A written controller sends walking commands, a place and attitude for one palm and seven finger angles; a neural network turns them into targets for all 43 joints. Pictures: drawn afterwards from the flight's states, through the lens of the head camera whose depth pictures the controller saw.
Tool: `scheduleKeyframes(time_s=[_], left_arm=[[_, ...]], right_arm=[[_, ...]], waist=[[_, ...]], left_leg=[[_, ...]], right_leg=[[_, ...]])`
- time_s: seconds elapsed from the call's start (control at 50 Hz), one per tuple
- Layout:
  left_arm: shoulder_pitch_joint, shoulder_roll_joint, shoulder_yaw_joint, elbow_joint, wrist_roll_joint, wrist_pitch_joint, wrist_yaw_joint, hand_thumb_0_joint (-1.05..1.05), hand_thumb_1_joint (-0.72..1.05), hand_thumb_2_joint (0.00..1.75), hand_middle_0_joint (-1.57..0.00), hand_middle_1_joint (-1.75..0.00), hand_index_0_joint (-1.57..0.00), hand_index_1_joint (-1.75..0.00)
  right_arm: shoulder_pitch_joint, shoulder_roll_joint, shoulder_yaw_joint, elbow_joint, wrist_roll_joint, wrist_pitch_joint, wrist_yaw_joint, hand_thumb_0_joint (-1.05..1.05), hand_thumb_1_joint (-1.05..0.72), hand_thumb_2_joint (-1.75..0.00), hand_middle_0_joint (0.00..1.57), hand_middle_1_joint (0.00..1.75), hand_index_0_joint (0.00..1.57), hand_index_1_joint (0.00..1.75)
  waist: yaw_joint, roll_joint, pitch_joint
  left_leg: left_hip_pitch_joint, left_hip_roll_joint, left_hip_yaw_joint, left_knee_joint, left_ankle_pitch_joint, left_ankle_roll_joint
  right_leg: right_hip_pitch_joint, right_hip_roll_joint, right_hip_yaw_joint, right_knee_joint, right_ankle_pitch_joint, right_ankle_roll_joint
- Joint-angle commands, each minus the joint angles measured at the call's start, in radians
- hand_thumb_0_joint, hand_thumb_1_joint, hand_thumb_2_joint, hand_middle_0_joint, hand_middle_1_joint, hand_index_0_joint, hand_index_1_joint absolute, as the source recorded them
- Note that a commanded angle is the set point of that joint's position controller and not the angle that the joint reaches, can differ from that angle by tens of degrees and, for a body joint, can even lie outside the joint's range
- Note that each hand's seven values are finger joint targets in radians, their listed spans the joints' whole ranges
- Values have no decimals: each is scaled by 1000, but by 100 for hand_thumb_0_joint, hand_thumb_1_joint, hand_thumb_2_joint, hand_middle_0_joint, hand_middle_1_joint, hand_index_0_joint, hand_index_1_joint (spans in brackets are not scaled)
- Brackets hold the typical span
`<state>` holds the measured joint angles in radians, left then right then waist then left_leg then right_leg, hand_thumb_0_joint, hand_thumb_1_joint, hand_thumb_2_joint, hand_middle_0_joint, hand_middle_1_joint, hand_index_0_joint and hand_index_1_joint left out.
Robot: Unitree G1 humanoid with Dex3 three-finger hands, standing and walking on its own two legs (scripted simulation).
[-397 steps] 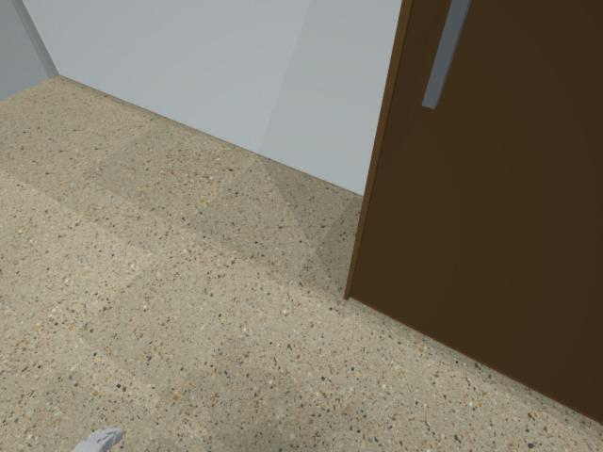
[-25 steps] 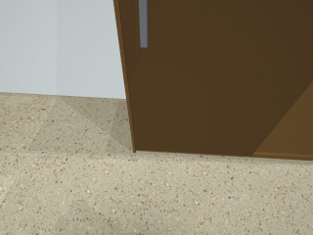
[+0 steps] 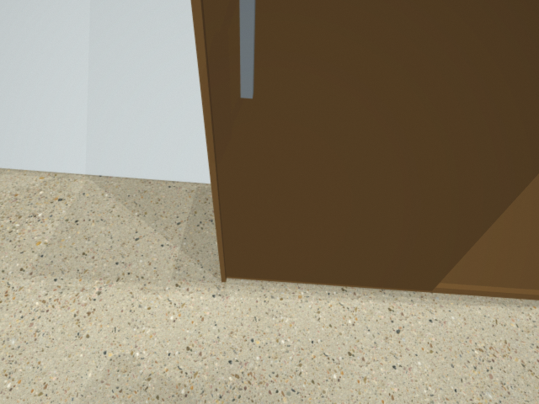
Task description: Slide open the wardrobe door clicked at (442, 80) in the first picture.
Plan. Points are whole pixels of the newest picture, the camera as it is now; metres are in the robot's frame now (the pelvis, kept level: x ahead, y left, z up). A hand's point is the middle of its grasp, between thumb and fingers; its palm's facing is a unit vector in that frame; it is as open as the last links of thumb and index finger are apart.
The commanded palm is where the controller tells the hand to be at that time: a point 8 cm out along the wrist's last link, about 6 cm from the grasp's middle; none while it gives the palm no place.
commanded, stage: shuffle to correct the standing spot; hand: left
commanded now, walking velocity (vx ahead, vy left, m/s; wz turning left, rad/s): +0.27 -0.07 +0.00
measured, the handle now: (248, 27) +0.67 +0.09 +0.25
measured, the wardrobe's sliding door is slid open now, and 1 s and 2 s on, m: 0.00 0.00 0.00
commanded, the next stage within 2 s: come to a stop and stand still in 0.58 s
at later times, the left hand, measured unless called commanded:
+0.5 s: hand (207, 364) +0.22 +0.12 -0.15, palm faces +0.09 -0.98 -0.19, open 7.2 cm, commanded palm none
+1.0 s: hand (212, 326) +0.29 +0.12 -0.16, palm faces +0.08 -0.97 -0.24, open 7.3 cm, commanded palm none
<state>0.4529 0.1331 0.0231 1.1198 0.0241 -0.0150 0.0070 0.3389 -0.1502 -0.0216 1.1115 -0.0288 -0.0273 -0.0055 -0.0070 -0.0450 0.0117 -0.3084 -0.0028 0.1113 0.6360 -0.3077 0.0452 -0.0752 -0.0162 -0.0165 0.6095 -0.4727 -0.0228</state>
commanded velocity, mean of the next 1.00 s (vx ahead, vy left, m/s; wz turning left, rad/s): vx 0.05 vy -0.02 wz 0.00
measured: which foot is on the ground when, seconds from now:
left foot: down 0.00-0.36, up 0.38-0.64, down 0.66-0.96, up 0.98-1.00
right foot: down 0.00-0.00, up 0.02-0.36, down 0.38-0.66, up 0.68-0.90, down 0.92-1.00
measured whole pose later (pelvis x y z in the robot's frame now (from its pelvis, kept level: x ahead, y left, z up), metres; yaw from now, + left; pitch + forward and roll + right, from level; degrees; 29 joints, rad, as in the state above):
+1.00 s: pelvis +0.27 -0.07 +0.01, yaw +4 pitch +0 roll +1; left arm 0.22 0.18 0.05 1.02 0.03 -0.01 0.02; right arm 0.22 -0.16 -0.06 1.04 -0.01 0.03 -0.03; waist -0.01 0.00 0.10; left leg -0.29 0.06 0.10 0.76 -0.47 -0.02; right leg -0.31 -0.07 -0.12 0.61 -0.29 -0.01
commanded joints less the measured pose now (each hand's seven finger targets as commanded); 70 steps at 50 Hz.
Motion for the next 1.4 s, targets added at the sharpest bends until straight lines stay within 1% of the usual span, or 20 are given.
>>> scheduleKeyframes(time_s=[0.0,0.04,0.12,0.3,0.32,0.34,0.36,0.46,0.6,0.64,0.66,0.74,0.78,0.86,0.94,1.02,1.2,1.22,1.26,1.38], left_arm=[[-95,76,19,-99,4,-21,9,0,90,90,-20,-30,-20,-30],[-138,60,23,-109,3,-24,-6,0,90,90,-20,-30,-20,-30],[-132,15,27,-113,4,-4,-24,0,90,90,-20,-30,-20,-30],[-162,65,48,-122,2,-26,-24,0,90,90,-20,-30,-20,-30],[-49,121,60,-84,5,-37,-15,0,90,90,-20,-30,-20,-30],[46,234,84,-65,9,-49,2,0,90,90,-20,-30,-20,-30],[74,249,84,-63,-6,-42,10,0,90,90,-20,-30,-20,-30],[-178,109,53,-112,7,-43,20,0,90,90,-20,-30,-20,-30],[-172,133,52,-117,-6,-28,4,0,90,90,-20,-30,-20,-30],[-186,51,35,-161,-8,-17,-10,0,90,90,-20,-30,-20,-30],[-255,85,40,-189,1,-19,-12,0,90,90,-20,-30,-20,-30],[-198,45,22,-118,-6,-16,-3,0,90,90,-20,-30,-20,-30],[-145,35,15,-95,-10,0,8,0,90,90,-20,-30,-20,-30],[-84,106,35,-98,1,10,15,0,90,90,-20,-30,-20,-30],[-45,237,66,-105,6,6,24,0,90,90,-20,-30,-20,-30],[-151,198,63,-144,6,19,42,0,90,90,-20,-30,-20,-30],[-241,217,80,-189,8,31,35,0,90,90,-20,-30,-20,-30],[-244,201,77,-191,-1,36,32,0,90,90,-20,-30,-20,-30],[-219,95,57,-217,-12,52,31,0,90,90,-20,-30,-20,-30],[-182,99,53,-153,2,57,24,0,90,90,-20,-30,-20,-30]], right_arm=[[290,-170,-27,35,-2,-32,-35,0,-90,-90,20,30,20,30],[197,-112,-21,-1,7,-46,-35,0,-90,-90,20,30,20,30],[140,-99,-17,-6,9,-61,-38,0,-90,-90,20,30,20,30],[145,-102,-40,13,1,-29,-24,0,-90,-90,20,30,20,30],[143,-80,-36,10,9,-29,-16,0,-90,-90,20,30,20,30],[172,-7,-21,-22,14,-29,-5,0,-90,-90,20,30,20,30],[95,-45,-27,-55,11,-14,-8,0,-90,-90,20,30,20,30],[44,-13,-39,-59,2,9,6,0,-90,-90,20,30,20,30],[113,-32,-35,-54,1,-15,11,0,-90,-90,20,30,20,30],[207,-201,-73,-55,-9,-20,-4,0,-90,-90,20,30,20,30],[191,-221,-75,-64,-11,-10,-7,0,-90,-90,20,30,20,30],[5,-114,-21,-91,-4,-32,-34,0,-90,-90,20,30,20,30],[-40,-136,-27,-96,3,-27,-39,0,-90,-90,20,30,20,30],[-56,-161,-54,-99,14,9,-40,0,-90,-90,20,30,20,30],[-43,-62,-59,-126,27,52,-36,0,-90,-90,20,30,20,30],[-111,-73,-59,-122,23,76,-31,0,-90,-90,20,30,20,30],[-41,-60,-50,-121,19,53,-10,0,-90,-90,20,30,20,30],[-3,-80,-51,-112,18,46,-10,0,-90,-90,20,30,20,30],[-52,-214,-72,-162,2,38,-17,0,-90,-90,20,30,20,30],[-158,-138,-41,-175,-1,30,-34,0,-90,-90,20,30,20,30]], waist=[[-76,243,130],[-39,36,149],[0,136,80],[23,84,9],[74,-7,-50],[93,-279,-136],[113,-214,-113],[-10,-111,74],[-43,68,3],[-85,435,0],[-99,351,68],[-2,181,50],[9,176,-35],[26,164,-45],[53,-187,-87],[37,-112,-52],[-6,-129,-89],[-23,-61,-90],[-7,398,-31],[33,184,7]], left_leg=[[245,404,-582,-428,169,177],[134,389,-489,-453,136,187],[117,280,-257,-469,160,140],[69,205,-116,-222,180,52],[-45,151,-51,-36,130,13],[-264,33,44,250,-162,-36],[-304,53,-29,441,-314,-33],[-193,163,-65,418,-100,-53],[211,79,39,-145,86,-77],[292,411,-412,-407,-61,70],[230,474,-485,-456,-101,149],[187,330,-143,-289,843,91],[231,275,-59,-246,934,58],[226,245,-43,-146,792,17],[-75,10,-7,300,-299,-76],[-189,23,-124,543,-249,-86],[81,21,-40,-65,16,-92],[175,42,-51,-188,131,-86],[82,370,-407,-372,415,50],[78,246,-221,-340,369,103]], right_leg=[[-555,-19,37,593,-26,-29],[-546,-86,52,569,84,-13],[-474,-98,-7,410,205,27],[-79,-26,-128,-139,313,32],[117,-99,-36,-158,297,-1],[295,-363,292,-262,282,-100],[208,-445,392,-357,209,-170],[-201,-317,95,-401,219,-118],[-307,-181,-37,-186,119,-58],[-513,-20,-166,203,-77,34],[-563,-45,-85,365,-114,26],[-419,-99,-24,282,44,55],[-285,-63,-65,88,160,65],[-181,-49,-89,-109,415,48],[24,-407,169,-147,1408,-183],[-8,-350,122,-170,1141,-190],[-141,-271,71,-124,649,-95],[-204,-228,43,-70,515,-50],[-363,-32,-56,211,-98,62],[-355,-26,33,408,43,56]])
